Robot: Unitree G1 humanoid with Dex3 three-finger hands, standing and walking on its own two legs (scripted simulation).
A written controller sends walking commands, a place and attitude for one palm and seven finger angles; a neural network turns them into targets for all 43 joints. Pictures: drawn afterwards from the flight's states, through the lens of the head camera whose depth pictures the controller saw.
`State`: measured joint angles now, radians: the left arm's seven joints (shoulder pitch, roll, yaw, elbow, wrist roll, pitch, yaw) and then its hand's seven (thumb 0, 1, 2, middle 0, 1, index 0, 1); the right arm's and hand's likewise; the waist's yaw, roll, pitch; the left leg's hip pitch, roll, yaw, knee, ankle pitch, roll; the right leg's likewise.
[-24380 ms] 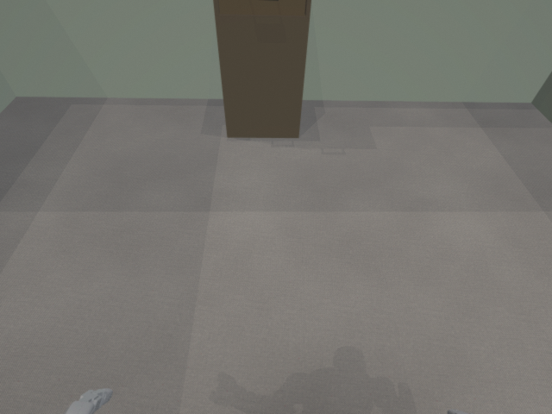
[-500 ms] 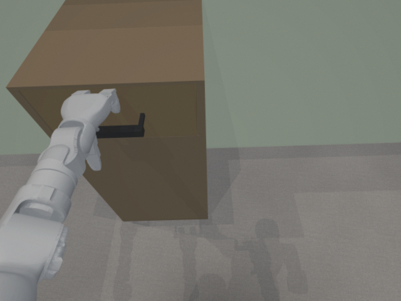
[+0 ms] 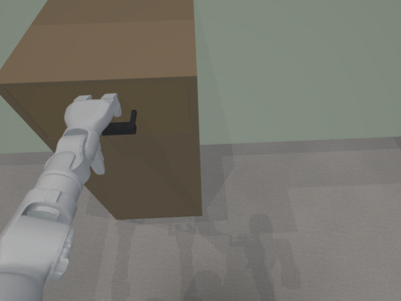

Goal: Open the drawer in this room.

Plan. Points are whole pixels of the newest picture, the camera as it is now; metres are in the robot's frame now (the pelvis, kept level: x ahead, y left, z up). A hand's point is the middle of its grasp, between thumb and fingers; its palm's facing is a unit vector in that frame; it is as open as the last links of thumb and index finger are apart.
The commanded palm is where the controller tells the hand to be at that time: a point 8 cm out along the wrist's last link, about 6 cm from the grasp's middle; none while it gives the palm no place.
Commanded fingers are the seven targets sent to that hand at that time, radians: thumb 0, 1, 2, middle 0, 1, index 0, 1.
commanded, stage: lower the fingers behind the handle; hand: left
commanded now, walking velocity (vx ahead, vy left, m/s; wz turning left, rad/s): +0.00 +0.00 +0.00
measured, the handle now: (107, 122) +0.51 +0.23 +0.03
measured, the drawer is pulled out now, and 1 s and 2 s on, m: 0.00 0.00 0.00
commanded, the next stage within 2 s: close the thumb around the handle in 1.08 s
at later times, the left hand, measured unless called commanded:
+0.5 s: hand (104, 143) +0.45 +0.23 +0.01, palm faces -0.13 -0.01 -0.99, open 13.8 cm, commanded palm +0.44 +0.23 +0.07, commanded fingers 0.00 -0.50 0.30 -0.30 -1.20 -0.30 -1.20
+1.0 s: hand (107, 142) +0.46 +0.22 +0.00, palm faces -0.06 -0.02 -1.00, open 13.7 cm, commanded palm +0.44 +0.22 +0.05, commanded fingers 0.00 -0.50 0.30 -0.30 -1.20 -0.30 -1.20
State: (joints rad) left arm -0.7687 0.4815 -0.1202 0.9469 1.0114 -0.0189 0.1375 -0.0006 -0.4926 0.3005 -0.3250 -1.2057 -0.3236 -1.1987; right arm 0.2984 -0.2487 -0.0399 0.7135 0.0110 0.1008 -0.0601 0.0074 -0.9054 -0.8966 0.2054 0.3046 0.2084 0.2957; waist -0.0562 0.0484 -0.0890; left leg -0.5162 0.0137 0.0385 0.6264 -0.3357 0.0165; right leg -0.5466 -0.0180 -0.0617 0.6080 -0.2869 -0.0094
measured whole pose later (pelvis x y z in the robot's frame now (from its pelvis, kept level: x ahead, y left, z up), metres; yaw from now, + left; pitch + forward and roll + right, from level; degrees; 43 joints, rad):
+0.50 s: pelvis -0.01 +0.00 -0.01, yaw -1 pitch +16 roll -1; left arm -0.75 0.49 -0.05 1.04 1.06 -0.06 0.25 0.00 -0.49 0.30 -0.32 -1.21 -0.32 -1.20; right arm 0.33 -0.25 -0.05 0.72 0.01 0.09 -0.04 0.01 -0.91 -0.90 0.20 0.30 0.21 0.30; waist -0.09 0.05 -0.11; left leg -0.62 0.03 0.05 0.70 -0.36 0.02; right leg -0.66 -0.01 -0.04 0.67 -0.29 -0.01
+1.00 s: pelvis -0.01 +0.01 -0.02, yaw -2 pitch +18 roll -1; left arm -0.77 0.46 -0.03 1.07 1.08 -0.03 0.34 0.00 -0.49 0.30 -0.31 -1.20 -0.34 -1.21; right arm 0.32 -0.25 -0.05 0.72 0.00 0.10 -0.02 0.01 -0.91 -0.90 0.20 0.30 0.21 0.30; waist -0.10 0.05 -0.14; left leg -0.70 0.03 0.06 0.77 -0.39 0.03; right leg -0.73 -0.01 -0.03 0.73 -0.31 0.00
